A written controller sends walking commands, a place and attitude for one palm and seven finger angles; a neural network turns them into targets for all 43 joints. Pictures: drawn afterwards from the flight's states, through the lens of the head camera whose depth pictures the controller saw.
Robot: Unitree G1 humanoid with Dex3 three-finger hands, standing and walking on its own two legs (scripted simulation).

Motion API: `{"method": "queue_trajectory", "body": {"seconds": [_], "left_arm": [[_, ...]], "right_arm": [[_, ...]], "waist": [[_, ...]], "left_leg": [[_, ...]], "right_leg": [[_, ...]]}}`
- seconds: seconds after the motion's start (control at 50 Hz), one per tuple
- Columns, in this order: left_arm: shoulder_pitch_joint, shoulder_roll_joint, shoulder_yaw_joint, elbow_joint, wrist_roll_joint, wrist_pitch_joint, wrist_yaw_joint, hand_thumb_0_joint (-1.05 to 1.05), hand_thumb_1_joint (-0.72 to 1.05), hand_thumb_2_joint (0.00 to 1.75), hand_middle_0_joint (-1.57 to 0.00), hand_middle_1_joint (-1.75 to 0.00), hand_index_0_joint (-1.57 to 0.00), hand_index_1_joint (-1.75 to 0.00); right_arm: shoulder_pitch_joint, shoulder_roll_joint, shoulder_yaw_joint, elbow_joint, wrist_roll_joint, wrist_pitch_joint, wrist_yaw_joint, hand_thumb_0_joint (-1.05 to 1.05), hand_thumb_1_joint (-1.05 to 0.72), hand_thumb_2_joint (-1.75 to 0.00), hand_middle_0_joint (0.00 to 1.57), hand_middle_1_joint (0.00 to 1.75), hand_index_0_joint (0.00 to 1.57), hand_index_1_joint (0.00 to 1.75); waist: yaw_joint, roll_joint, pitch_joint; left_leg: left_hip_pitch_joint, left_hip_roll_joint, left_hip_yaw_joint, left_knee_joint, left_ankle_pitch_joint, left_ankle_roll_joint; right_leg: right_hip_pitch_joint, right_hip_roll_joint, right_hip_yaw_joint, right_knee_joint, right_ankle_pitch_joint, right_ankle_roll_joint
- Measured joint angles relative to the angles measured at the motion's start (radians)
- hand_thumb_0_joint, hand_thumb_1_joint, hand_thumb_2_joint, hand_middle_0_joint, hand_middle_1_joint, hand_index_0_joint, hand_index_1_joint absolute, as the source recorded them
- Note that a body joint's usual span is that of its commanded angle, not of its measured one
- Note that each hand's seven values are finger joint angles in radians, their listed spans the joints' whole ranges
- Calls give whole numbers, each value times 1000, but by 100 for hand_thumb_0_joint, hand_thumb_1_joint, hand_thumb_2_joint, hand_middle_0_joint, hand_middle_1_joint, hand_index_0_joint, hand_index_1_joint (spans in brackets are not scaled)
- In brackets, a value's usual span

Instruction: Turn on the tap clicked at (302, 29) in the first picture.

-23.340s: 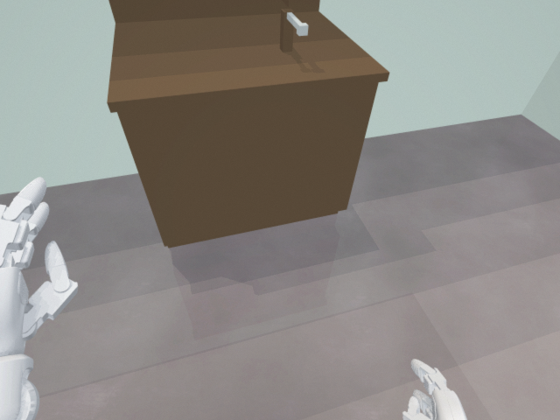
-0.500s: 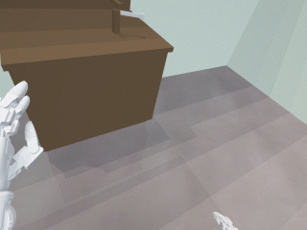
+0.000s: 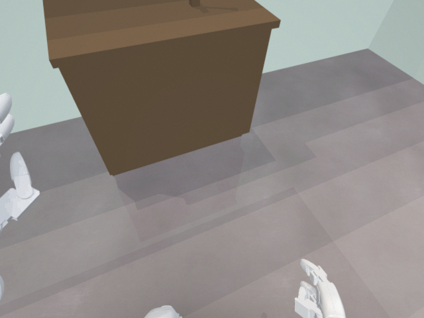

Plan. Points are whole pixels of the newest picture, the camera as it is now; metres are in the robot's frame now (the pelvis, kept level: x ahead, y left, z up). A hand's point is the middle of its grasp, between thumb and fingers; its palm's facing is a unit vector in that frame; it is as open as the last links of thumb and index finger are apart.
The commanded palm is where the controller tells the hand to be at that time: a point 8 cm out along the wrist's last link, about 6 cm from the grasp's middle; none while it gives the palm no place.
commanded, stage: stop stepping back and stand still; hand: left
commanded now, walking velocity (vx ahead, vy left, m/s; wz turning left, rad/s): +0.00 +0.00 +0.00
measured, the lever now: out of the picture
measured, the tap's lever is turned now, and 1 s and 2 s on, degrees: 63 63 63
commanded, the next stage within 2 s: stand and check the lever's angle in 0.06 s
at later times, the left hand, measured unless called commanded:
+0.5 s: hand (20, 171) +0.26 +0.26 +0.20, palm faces +0.37 -0.84 -0.41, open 7.4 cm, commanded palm +0.20 +0.31 +0.19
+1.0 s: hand out of the picture +0.21 +0.29 +0.18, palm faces +0.42 -0.83 -0.37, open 7.4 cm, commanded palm +0.16 +0.32 +0.19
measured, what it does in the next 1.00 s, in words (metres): stands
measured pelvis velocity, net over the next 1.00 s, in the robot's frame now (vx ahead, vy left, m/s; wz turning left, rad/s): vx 0.00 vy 0.04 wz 0.00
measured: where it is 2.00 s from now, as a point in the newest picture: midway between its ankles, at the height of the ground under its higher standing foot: outside the picture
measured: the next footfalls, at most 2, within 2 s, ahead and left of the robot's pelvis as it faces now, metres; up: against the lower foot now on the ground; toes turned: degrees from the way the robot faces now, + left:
none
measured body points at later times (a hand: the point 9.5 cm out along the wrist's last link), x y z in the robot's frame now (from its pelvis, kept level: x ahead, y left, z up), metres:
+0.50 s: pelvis +0.04 +0.03 +0.01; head +0.06 +0.04 +0.46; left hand +0.23 +0.31 +0.22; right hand +0.24 -0.20 -0.05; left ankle +0.05 +0.14 -0.72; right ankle +0.00 -0.10 -0.72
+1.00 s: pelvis +0.00 +0.04 +0.02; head +0.00 +0.04 +0.47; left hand +0.19 +0.33 +0.20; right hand +0.16 -0.19 -0.07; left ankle +0.05 +0.14 -0.72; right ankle +0.00 -0.10 -0.72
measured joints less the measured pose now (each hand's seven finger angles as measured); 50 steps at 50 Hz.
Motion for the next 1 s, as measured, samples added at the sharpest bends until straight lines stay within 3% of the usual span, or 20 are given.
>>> {"method": "queue_trajectory", "body": {"seconds": [0.04,0.12,0.16,0.22,0.3,0.4,0.52,0.6,0.74,0.82,1.0], "left_arm": [[49,19,38,-21,3,-32,0,2,89,90,-21,-30,-21,-30],[120,-38,32,24,2,-63,-3,2,89,90,-21,-30,-22,-30],[114,-75,11,95,5,-60,0,1,89,90,-21,-30,-22,-30],[43,-126,-36,209,11,-35,4,1,89,90,-21,-30,-21,-30],[-29,-171,-92,253,16,19,3,2,89,90,-21,-30,-21,-30],[-3,-120,-100,98,22,-3,-2,2,89,90,-21,-30,-21,-30],[62,-39,-17,35,9,-59,-3,2,89,90,-21,-30,-22,-30],[80,-61,-19,103,2,-41,-6,2,89,90,-21,-30,-21,-30],[32,-145,-102,156,12,14,-4,2,89,90,-21,-30,-21,-30],[11,-139,-110,127,21,1,1,2,89,90,-21,-30,-21,-30],[37,-100,-58,149,23,-37,3,2,89,90,-21,-30,-21,-30]], "right_arm": [[13,0,-1,-5,2,7,9,2,-90,-89,20,30,20,30],[37,-23,-9,41,9,34,12,2,-90,-89,20,30,20,30],[48,-37,-11,53,11,41,5,2,-90,-89,20,30,20,30],[57,-70,-19,57,7,38,-15,2,-90,-89,20,30,20,30],[25,-76,-34,63,14,43,-31,2,-91,-89,20,30,20,30],[-22,-58,-28,-11,15,8,-24,2,-91,-89,20,30,20,30],[-43,-41,-24,-57,20,16,-13,2,-91,-89,20,30,20,30],[-27,-39,-17,-46,22,36,-13,1,-91,-89,20,30,20,30],[16,-38,-2,-7,14,38,-26,2,-90,-89,20,30,20,30],[27,-35,2,2,7,27,-27,2,-90,-89,20,30,20,30],[44,-41,-6,1,6,19,-24,2,-90,-89,20,30,20,30]], "waist": [[-5,36,-10],[34,61,-69],[40,55,-91],[35,73,-104],[41,43,-91],[15,10,-60],[11,22,-68],[25,39,-86],[47,35,-84],[38,30,-79],[15,51,-94]], "left_leg": [[-23,5,-18,42,-76,6],[-53,-25,-29,201,-161,7],[-17,-31,-14,144,-134,12],[77,-16,-18,-40,5,24],[111,-25,-13,-51,-70,-3],[98,-16,-10,-67,-53,1],[83,-11,2,-90,-36,6],[86,-14,10,-100,-28,11],[93,-21,0,-107,-6,18],[88,-22,-10,-116,13,19],[77,-21,-6,-149,48,20]], "right_leg": [[15,10,-19,-62,132,-22],[39,4,9,-124,147,-24],[57,-12,21,-147,149,-15],[76,-16,3,-129,122,2],[101,-27,7,-132,113,12],[102,-17,9,-182,146,19],[90,-12,21,-225,180,25],[91,-15,29,-236,192,32],[101,-20,18,-237,207,35],[102,-19,8,-251,225,32],[89,-17,12,-283,262,33]]}}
